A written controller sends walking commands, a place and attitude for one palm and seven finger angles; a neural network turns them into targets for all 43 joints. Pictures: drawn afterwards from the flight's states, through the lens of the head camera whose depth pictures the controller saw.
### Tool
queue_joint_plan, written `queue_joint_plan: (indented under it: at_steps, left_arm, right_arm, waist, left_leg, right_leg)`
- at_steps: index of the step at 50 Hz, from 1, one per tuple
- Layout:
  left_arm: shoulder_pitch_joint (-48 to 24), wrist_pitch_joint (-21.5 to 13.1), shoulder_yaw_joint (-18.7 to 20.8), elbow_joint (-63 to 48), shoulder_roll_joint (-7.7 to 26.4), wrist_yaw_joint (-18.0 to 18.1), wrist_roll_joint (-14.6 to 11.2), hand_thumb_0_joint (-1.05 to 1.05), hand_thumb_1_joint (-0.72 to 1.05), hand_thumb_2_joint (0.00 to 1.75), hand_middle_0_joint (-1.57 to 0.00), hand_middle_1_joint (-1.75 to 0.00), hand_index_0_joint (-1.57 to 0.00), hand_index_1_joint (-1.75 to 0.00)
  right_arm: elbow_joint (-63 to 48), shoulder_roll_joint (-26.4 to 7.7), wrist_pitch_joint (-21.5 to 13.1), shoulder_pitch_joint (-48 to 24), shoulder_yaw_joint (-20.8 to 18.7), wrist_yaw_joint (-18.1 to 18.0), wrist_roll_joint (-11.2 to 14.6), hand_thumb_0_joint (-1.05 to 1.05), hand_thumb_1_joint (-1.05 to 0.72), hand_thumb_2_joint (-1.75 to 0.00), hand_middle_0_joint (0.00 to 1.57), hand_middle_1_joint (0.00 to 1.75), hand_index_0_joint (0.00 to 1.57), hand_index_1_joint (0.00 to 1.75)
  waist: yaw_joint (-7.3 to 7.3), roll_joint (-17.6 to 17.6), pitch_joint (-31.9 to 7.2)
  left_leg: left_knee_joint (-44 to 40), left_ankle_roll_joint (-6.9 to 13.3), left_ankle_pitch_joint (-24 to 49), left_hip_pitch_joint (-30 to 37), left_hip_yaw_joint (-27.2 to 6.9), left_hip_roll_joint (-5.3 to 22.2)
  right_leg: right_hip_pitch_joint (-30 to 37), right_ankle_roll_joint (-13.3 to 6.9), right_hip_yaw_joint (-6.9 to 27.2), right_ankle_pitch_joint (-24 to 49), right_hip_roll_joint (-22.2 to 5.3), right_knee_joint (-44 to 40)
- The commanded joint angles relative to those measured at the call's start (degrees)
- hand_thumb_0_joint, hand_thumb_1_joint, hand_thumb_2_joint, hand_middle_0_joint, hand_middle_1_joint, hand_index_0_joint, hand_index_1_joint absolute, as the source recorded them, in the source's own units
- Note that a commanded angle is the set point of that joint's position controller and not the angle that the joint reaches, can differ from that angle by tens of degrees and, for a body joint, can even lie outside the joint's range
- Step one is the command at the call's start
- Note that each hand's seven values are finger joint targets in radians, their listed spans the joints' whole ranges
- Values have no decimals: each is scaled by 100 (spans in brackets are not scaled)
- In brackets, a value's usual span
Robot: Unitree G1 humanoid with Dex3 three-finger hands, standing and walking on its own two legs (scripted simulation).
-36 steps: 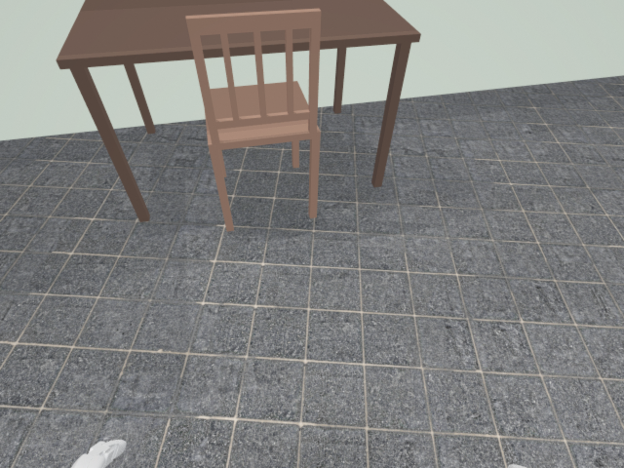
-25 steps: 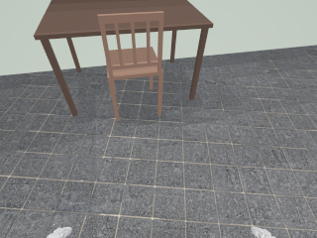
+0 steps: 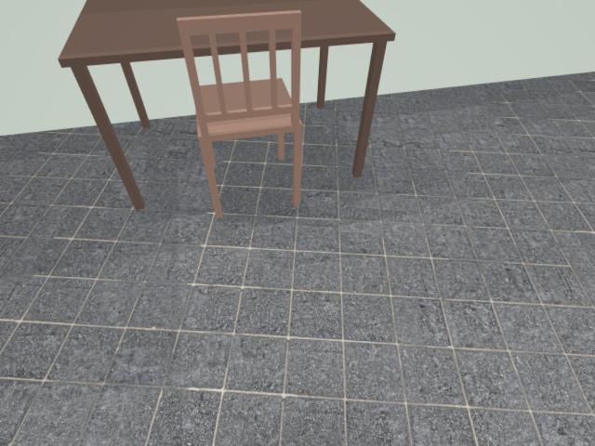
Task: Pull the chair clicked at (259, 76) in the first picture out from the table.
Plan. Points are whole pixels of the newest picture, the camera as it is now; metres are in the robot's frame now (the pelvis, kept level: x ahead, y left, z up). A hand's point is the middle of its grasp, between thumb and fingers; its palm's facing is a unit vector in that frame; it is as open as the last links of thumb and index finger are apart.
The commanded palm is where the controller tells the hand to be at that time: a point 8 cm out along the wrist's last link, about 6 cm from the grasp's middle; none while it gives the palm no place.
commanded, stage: stand and wait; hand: left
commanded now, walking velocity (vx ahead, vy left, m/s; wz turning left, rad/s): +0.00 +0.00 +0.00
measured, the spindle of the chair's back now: (245, 73) +1.26 +0.25 -0.10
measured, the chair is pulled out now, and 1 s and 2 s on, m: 0.00 0.00 0.00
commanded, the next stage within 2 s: look at it before walking up in 0.10 s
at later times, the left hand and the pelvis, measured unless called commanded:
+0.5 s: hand out of the picture +0.08 +0.24 -0.15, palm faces -0.03 -0.94 -0.33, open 7.4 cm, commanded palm none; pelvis +0.00 +0.00 +0.00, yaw +0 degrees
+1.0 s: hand out of the picture +0.07 +0.22 -0.17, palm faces +0.00 -0.96 -0.28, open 7.4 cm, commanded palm none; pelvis +0.03 +0.00 +0.00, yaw +0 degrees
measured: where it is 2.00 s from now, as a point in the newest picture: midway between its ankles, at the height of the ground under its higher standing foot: (293, 387)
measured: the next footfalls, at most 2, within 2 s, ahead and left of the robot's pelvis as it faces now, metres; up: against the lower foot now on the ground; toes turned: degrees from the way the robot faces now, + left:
right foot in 1.58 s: +0.39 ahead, -0.09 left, +0.00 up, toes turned -9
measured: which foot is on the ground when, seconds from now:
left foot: down 0.00-1.00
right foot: down 0.00-1.00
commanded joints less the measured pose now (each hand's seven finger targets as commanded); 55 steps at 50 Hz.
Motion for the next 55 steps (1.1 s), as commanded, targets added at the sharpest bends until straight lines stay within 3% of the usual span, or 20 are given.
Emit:
queue_joint_plan:
  at_steps: [1, 14, 20, 28, 41, 42, 43, 45, 46, 49, 50, 51, 53, 54, 55]
  left_arm:
    - [-314, -177, 227, -357, 1148, 54, 7, 0, 90, 90, -20, -30, -20, -30]
    - [-325, -205, 233, -315, 1132, 59, 13, 0, 90, 90, -20, -30, -20, -30]
    - [-353, -183, 230, -305, 1122, 54, 20, 0, 90, 90, -20, -30, -20, -30]
    - [-332, -200, 236, -284, 1108, 52, 14, 0, 90, 90, -20, -30, -20, -30]
    - [-335, -204, 237, -246, 1127, 56, 20, 0, 90, 90, -20, -30, -20, -30]
    - [-101, -153, 148, -129, 660, 72, 7, 0, 90, 90, -20, -30, -20, -30]
    - [127, -87, 87, -58, 427, 77, 24, 0, 90, 90, -20, -30, -20, -30]
    - [340, -26, 134, -26, 510, 26, 64, 0, 90, 90, -20, -30, -20, -30]
    - [421, -11, 180, -58, 576, 2, 80, 0, 90, 90, -20, -30, -20, -30]
    - [847, -28, 316, -97, 776, 0, 76, 0, 90, 90, -20, -30, -20, -30]
    - [921, -73, 357, -118, 749, 9, 63, 0, 90, 90, -20, -30, -20, -30]
    - [933, -122, 383, -150, 733, 11, 60, 0, 90, 90, -20, -30, -20, -30]
    - [841, -183, 401, -202, 581, 9, 58, 0, 90, 90, -20, -30, -20, -30]
    - [733, -177, 383, -239, 484, -4, 49, 0, 90, 90, -20, -30, -20, -30]
    - [605, -164, 364, -285, 271, -22, 37, 0, 90, 90, -20, -30, -20, -30]
  right_arm:
    - [-353, -1116, -150, -348, -215, -92, -12, 0, -90, -90, 20, 30, 20, 30]
    - [-288, -1105, -167, -344, -226, -96, -8, 0, -90, -90, 20, 30, 20, 30]
    - [-281, -1103, -160, -377, -217, -97, -14, 0, -90, -90, 20, 30, 20, 30]
    - [-284, -1126, -193, -411, -219, -109, -12, 0, -90, -90, 20, 30, 20, 30]
    - [-279, -1133, -169, -450, -216, -111, -4, 0, -90, -90, 20, 30, 20, 30]
    - [-170, -671, -118, -269, -102, -94, -34, 0, -90, -90, 20, 30, 20, 30]
    - [-94, -387, -58, -54, -36, -74, -55, 0, -90, -90, 20, 30, 20, 30]
    - [-91, -337, 0, 108, -56, -47, -96, 0, -90, -90, 20, 30, 20, 30]
    - [-117, -320, 14, 137, -71, -38, -115, 0, -90, -90, 20, 30, 20, 30]
    - [-269, -171, -4, 228, -106, -31, -108, 0, -90, -90, 20, 30, 20, 30]
    - [-322, -131, -39, 233, -134, -27, -106, 0, -90, -90, 20, 30, 20, 30]
    - [-363, -96, -83, 296, -150, -19, -94, 0, -90, -90, 20, 30, 20, 30]
    - [-320, 35, -169, 576, -173, 0, -71, 0, -90, -90, 20, 30, 20, 30]
    - [-224, 88, -201, 859, -180, 2, -57, 0, -90, -90, 20, 30, 20, 30]
    - [-83, 86, -237, 1321, -206, -24, -58, 0, -90, -90, 20, 30, 20, 30]
  waist:
    - [14, -128, -290]
    - [16, -105, -406]
    - [16, 14, -220]
    - [18, 58, -540]
    - [9, -71, -346]
    - [10, -101, -492]
    - [26, -125, -411]
    - [63, -303, -50]
    - [97, -438, 197]
    - [198, -1117, 432]
    - [186, -1070, 469]
    - [143, -960, 447]
    - [-25, -678, 399]
    - [-156, -442, 404]
    - [-334, 14, 445]
  left_leg:
    - [-538, 166, 225, -147, -609, 638]
    - [-515, 147, 582, 7, -596, 681]
    - [-634, 147, 366, -87, -604, 687]
    - [-594, 152, 846, 167, -588, 726]
    - [-658, 134, 755, 180, -555, 724]
    - [-601, 72, 471, 220, -471, 702]
    - [-500, 35, -156, 99, -386, 619]
    - [-326, 66, -1482, -419, -306, 431]
    - [-155, 60, -1795, -744, -251, 333]
    - [1049, 34, -1561, -1409, 245, 129]
    - [1338, 39, -1373, -1480, 272, 200]
    - [1416, 52, -1296, -1482, 244, 286]
    - [897, 73, -1083, -943, 358, 363]
    - [495, 100, -985, -329, 385, 334]
    - [-26, 170, -1113, 259, 66, 440]
  right_leg:
    - [-40, -239, 647, -102, -589, -580]
    - [5, -246, 647, 330, -593, -569]
    - [-63, -226, 635, 122, -572, -623]
    - [137, -222, 580, 686, -581, -514]
    - [84, -219, 611, 670, -595, -636]
    - [136, -152, 574, 278, -586, -650]
    - [94, -130, 609, -500, -554, -658]
    - [-98, -236, 854, -1896, -579, -842]
    - [-187, -315, 1013, -2363, -631, -948]
    - [-81, -733, 1806, -3187, -1234, -1485]
    - [-72, -899, 2004, -3044, -1438, -1570]
    - [-41, -996, 1958, -2712, -1493, -1506]
    - [-285, -987, 1453, -1954, -1378, -1105]
    - [-752, -852, 1078, -1868, -1145, -793]
    - [-1271, -657, 620, -1729, -736, -159]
